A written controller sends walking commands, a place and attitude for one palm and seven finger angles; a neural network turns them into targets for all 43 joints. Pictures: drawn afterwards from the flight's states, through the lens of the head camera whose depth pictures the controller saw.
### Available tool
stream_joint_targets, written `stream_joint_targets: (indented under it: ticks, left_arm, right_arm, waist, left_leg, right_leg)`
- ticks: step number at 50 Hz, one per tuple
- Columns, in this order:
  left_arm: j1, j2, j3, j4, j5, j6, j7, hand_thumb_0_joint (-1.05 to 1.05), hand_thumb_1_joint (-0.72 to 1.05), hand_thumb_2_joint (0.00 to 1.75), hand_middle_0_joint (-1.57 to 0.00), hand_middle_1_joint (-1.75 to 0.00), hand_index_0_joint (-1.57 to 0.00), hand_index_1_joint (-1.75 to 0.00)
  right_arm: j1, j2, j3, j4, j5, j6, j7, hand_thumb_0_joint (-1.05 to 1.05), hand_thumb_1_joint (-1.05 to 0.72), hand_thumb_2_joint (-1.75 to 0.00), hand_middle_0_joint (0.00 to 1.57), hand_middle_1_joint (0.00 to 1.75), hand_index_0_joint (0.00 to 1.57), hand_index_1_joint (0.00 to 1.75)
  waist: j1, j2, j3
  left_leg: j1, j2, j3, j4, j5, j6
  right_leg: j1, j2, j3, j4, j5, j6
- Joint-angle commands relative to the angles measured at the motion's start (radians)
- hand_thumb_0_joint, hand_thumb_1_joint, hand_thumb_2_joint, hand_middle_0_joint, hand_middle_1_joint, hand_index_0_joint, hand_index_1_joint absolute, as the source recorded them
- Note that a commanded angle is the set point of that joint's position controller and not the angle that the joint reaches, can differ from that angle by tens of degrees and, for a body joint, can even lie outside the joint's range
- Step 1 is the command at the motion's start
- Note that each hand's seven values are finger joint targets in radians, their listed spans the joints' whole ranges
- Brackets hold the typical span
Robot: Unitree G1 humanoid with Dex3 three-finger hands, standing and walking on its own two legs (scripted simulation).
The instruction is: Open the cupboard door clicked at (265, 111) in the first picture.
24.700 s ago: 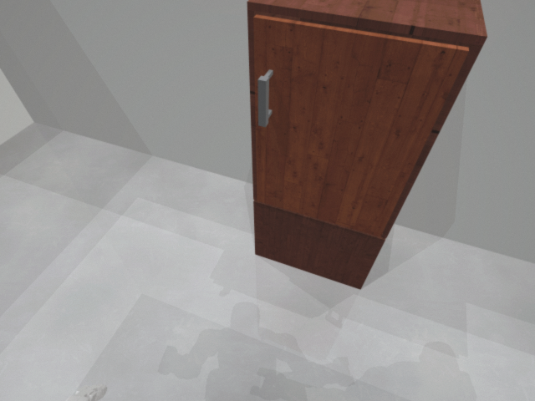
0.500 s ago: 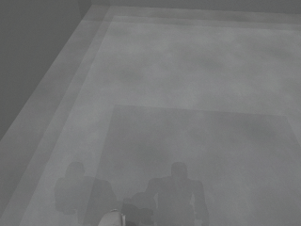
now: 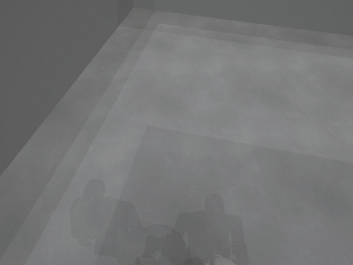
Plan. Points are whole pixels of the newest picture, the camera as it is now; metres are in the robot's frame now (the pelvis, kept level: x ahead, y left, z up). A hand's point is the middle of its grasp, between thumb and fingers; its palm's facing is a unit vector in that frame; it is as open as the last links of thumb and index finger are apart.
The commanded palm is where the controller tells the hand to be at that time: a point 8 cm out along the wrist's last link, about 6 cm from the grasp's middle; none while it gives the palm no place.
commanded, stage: turn to face it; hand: left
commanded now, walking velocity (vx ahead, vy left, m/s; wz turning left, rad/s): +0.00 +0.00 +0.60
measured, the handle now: out of the picture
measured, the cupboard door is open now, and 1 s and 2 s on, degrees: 44 44 44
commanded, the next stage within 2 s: none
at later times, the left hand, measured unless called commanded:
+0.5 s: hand out of the picture +0.07 +0.17 -0.18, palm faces +0.36 -0.91 -0.23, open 7.3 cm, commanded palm none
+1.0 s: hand out of the picture +0.10 +0.16 -0.15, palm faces +0.56 -0.77 -0.29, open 7.4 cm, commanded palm none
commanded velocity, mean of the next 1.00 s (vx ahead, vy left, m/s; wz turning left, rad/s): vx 0.00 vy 0.00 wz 0.60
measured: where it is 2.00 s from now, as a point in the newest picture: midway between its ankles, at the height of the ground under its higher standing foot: outside the picture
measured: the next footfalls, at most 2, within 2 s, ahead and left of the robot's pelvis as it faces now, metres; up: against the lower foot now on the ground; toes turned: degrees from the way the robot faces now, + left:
right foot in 0.12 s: +0.10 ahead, -0.15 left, +0.00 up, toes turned +1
left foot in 0.52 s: +0.09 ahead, +0.09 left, +0.00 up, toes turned +28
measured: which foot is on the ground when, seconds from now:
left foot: down 0.00-0.12, up 0.14-0.50, down 0.52-0.92, up 0.94-1.00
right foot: up 0.00-0.10, down 0.12-0.52, up 0.54-0.90, down 0.92-1.00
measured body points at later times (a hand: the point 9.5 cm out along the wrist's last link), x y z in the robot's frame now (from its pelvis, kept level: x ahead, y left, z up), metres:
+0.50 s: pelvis +0.08 -0.04 -0.01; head +0.13 -0.01 +0.44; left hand +0.05 +0.22 -0.16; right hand +0.29 -0.25 -0.14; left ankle +0.05 +0.07 -0.73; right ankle +0.06 -0.15 -0.74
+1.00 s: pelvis +0.13 -0.07 -0.01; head +0.20 -0.06 +0.43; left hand +0.07 +0.20 -0.13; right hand +0.34 -0.24 -0.17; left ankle +0.03 +0.03 -0.68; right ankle +0.19 -0.16 -0.74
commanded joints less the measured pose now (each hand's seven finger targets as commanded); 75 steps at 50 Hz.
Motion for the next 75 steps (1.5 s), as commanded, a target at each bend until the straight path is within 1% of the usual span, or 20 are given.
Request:
stream_joint_targets:
  ticks: [1,4,7,12,21,24,25,26,27,33,43,44,46,51,58,62,63,64,65,75]
  left_arm:
    - [0.013,0.054,0.013,-0.075,-0.006,-0.002,-0.003,0.00,0.90,0.90,-0.20,-0.30,-0.20,-0.30]
    - [0.060,0.086,0.023,-0.082,-0.013,-0.018,0.003,0.00,0.90,0.90,-0.20,-0.30,-0.20,-0.30]
    - [0.163,0.273,0.050,-0.084,0.000,-0.029,0.020,0.00,0.90,0.90,-0.20,-0.30,-0.20,-0.30]
    - [0.030,0.149,0.017,-0.121,-0.005,-0.031,0.028,0.00,0.90,0.90,-0.20,-0.30,-0.20,-0.30]
    - [0.072,0.214,0.041,-0.125,0.007,-0.025,0.020,0.00,0.90,0.90,-0.20,-0.30,-0.20,-0.30]
    - [0.050,0.238,0.048,-0.139,-0.002,-0.023,0.011,0.00,0.90,0.90,-0.20,-0.30,-0.20,-0.30]
    - [0.038,0.219,0.042,-0.154,-0.007,-0.020,0.005,0.00,0.90,0.90,-0.20,-0.30,-0.20,-0.30]
    - [0.015,0.147,0.023,-0.203,-0.017,-0.015,-0.004,0.00,0.90,0.90,-0.20,-0.30,-0.20,-0.30]
    - [-0.039,0.172,0.018,-0.236,-0.004,0.004,0.006,0.00,0.90,0.90,-0.20,-0.30,-0.20,-0.30]
    - [0.012,0.149,0.027,-0.164,-0.003,0.021,-0.006,0.00,0.90,0.90,-0.20,-0.30,-0.20,-0.30]
    - [0.056,0.143,0.023,-0.177,-0.014,0.003,0.000,0.00,0.90,0.90,-0.20,-0.30,-0.20,-0.30]
    - [0.100,0.173,0.031,-0.170,-0.012,-0.007,0.006,0.00,0.90,0.90,-0.20,-0.30,-0.20,-0.30]
    - [0.129,0.317,0.051,-0.175,0.008,-0.017,0.019,0.00,0.90,0.90,-0.20,-0.30,-0.20,-0.30]
    - [-0.029,0.171,0.019,-0.208,0.000,-0.018,0.029,0.00,0.90,0.90,-0.20,-0.30,-0.20,-0.30]
    - [0.098,0.231,0.046,-0.152,0.004,-0.020,0.024,0.00,0.90,0.90,-0.20,-0.30,-0.20,-0.30]
    - [0.063,0.243,0.053,-0.152,-0.005,-0.017,0.016,0.00,0.90,0.90,-0.20,-0.30,-0.20,-0.30]
    - [0.051,0.224,0.050,-0.167,-0.013,-0.012,0.010,0.00,0.90,0.90,-0.20,-0.30,-0.20,-0.30]
    - [0.027,0.150,0.031,-0.209,-0.020,-0.006,0.000,0.00,0.90,0.90,-0.20,-0.30,-0.20,-0.30]
    - [-0.058,0.149,0.017,-0.248,-0.005,0.007,0.008,0.00,0.90,0.90,-0.20,-0.30,-0.20,-0.30]
    - [-0.046,0.136,0.022,-0.186,-0.009,0.024,-0.003,0.00,0.90,0.90,-0.20,-0.30,-0.20,-0.30]
  right_arm:
    - [-0.001,-0.184,-0.052,-0.081,-0.004,-0.006,-0.003,0.00,-0.90,-0.90,0.20,0.30,0.20,0.30]
    - [-0.028,-0.190,-0.062,-0.100,0.003,0.005,-0.003,0.00,-0.90,-0.90,0.20,0.30,0.20,0.30]
    - [-0.007,-0.115,-0.060,-0.145,0.012,0.008,0.013,0.00,-0.90,-0.90,0.20,0.30,0.20,0.30]
    - [-0.063,-0.088,-0.049,-0.127,0.009,0.045,0.033,0.00,-0.90,-0.90,0.20,0.30,0.20,0.30]
    - [-0.195,-0.094,-0.040,-0.204,0.012,0.042,0.050,0.00,-0.90,-0.90,0.20,0.30,0.20,0.30]
    - [-0.109,-0.148,-0.050,-0.205,0.004,0.032,0.047,0.00,-0.90,-0.90,0.20,0.30,0.20,0.30]
    - [-0.034,-0.221,-0.069,-0.195,-0.002,0.026,0.045,0.00,-0.90,-0.90,0.20,0.30,0.20,0.30]
    - [0.037,-0.357,-0.102,-0.196,-0.009,0.019,0.037,0.00,-0.90,-0.90,0.20,0.30,0.20,0.30]
    - [0.080,-0.383,-0.101,-0.178,0.005,0.026,0.028,0.00,-0.90,-0.90,0.20,0.30,0.20,0.30]
    - [-0.126,-0.273,-0.069,-0.227,0.002,0.005,0.005,0.00,-0.90,-0.90,0.20,0.30,0.20,0.30]
    - [-0.165,-0.272,-0.090,-0.224,0.003,0.027,0.013,0.00,-0.90,-0.90,0.20,0.30,0.20,0.30]
    - [-0.171,-0.245,-0.087,-0.231,0.011,0.028,0.016,0.00,-0.90,-0.90,0.20,0.30,0.20,0.30]
    - [-0.166,-0.160,-0.077,-0.263,0.016,0.028,0.027,0.00,-0.90,-0.90,0.20,0.30,0.20,0.30]
    - [-0.142,-0.135,-0.066,-0.194,0.009,0.054,0.046,0.00,-0.90,-0.90,0.20,0.30,0.20,0.30]
    - [-0.221,-0.098,-0.043,-0.208,0.017,0.042,0.050,0.00,-0.90,-0.90,0.20,0.30,0.20,0.30]
    - [-0.126,-0.138,-0.052,-0.196,0.012,0.030,0.045,0.00,-0.90,-0.90,0.20,0.30,0.20,0.30]
    - [-0.057,-0.197,-0.069,-0.181,0.005,0.023,0.043,0.00,-0.90,-0.90,0.20,0.30,0.20,0.30]
    - [0.009,-0.319,-0.100,-0.176,-0.005,0.019,0.036,0.00,-0.90,-0.90,0.20,0.30,0.20,0.30]
    - [0.072,-0.344,-0.101,-0.157,0.002,0.029,0.030,0.00,-0.90,-0.90,0.20,0.30,0.20,0.30]
    - [-0.096,-0.269,-0.079,-0.192,-0.003,0.013,0.007,0.00,-0.90,-0.90,0.20,0.30,0.20,0.30]
  waist:
    - [-0.003,0.164,-0.061]
    - [0.035,0.131,-0.093]
    - [0.075,-0.270,-0.174]
    - [0.003,-0.187,-0.072]
    - [0.031,-0.197,-0.073]
    - [-0.032,-0.137,-0.137]
    - [-0.076,0.015,-0.197]
    - [-0.117,0.349,-0.230]
    - [-0.125,0.214,-0.241]
    - [-0.007,0.140,-0.126]
    - [0.026,0.180,-0.119]
    - [0.050,0.108,-0.127]
    - [0.072,-0.315,-0.122]
    - [-0.015,-0.199,-0.069]
    - [0.052,-0.210,-0.102]
    - [-0.011,-0.161,-0.150]
    - [-0.054,-0.024,-0.188]
    - [-0.095,0.309,-0.204]
    - [-0.115,0.234,-0.180]
    - [-0.019,0.132,-0.094]
  left_leg:
    - [-0.049,0.230,-0.250,-0.146,0.222,0.110]
    - [-0.085,0.190,-0.262,-0.036,0.254,0.062]
    - [-0.325,-0.018,-0.016,0.543,-0.445,-0.082]
    - [-0.325,0.073,-0.009,0.710,-0.221,-0.116]
    - [-0.180,0.043,0.104,0.282,-0.193,-0.092]
    - [0.049,0.017,0.123,0.055,-0.021,-0.064]
    - [0.250,0.119,0.003,-0.020,0.213,-0.020]
    - [0.393,0.442,-0.432,-0.060,0.668,0.164]
    - [0.364,0.510,-0.446,-0.065,0.674,0.233]
    - [0.147,0.259,-0.202,-0.099,0.444,0.108]
    - [-0.021,0.189,-0.291,-0.013,0.302,0.070]
    - [-0.106,0.142,-0.273,0.054,0.193,0.028]
    - [-0.338,-0.057,-0.051,0.539,-0.431,-0.087]
    - [-0.293,0.051,-0.041,0.724,-0.220,-0.114]
    - [-0.192,0.026,0.072,0.313,-0.242,-0.104]
    - [0.033,0.009,0.094,0.025,-0.049,-0.073]
    - [0.229,0.088,0.012,-0.044,0.171,-0.034]
    - [0.384,0.386,-0.398,-0.072,0.567,0.129]
    - [0.334,0.465,-0.419,-0.071,0.649,0.205]
    - [0.122,0.242,-0.259,-0.109,0.369,0.114]
  right_leg:
    - [0.135,0.047,-0.050,-0.117,0.008,0.008]
    - [0.321,0.055,-0.050,-0.375,0.121,0.000]
    - [0.518,-0.464,0.328,-0.555,0.440,-0.218]
    - [0.398,-0.271,-0.018,-0.503,0.652,-0.156]
    - [0.459,-0.296,-0.139,-0.415,0.736,-0.145]
    - [0.376,-0.281,-0.195,-0.239,0.675,-0.091]
    - [0.216,-0.235,-0.220,-0.051,0.462,-0.040]
    - [-0.093,-0.068,-0.207,0.221,-0.310,0.042]
    - [-0.140,-0.054,-0.045,0.335,-0.361,0.027]
    - [-0.075,-0.028,0.011,0.262,-0.078,0.040]
    - [0.268,0.069,-0.049,-0.296,0.031,0.019]
    - [0.393,0.029,-0.017,-0.440,0.123,0.008]
    - [0.451,-0.435,0.391,-0.601,0.297,-0.187]
    - [0.340,-0.246,0.032,-0.511,0.485,-0.161]
    - [0.501,-0.287,-0.062,-0.417,0.750,-0.160]
    - [0.419,-0.276,-0.137,-0.262,0.679,-0.098]
    - [0.256,-0.243,-0.174,-0.110,0.500,-0.048]
    - [-0.064,-0.080,-0.192,0.130,-0.204,0.034]
    - [-0.115,-0.057,-0.071,0.246,-0.354,0.022]
    - [0.011,0.002,-0.006,0.064,-0.101,0.033]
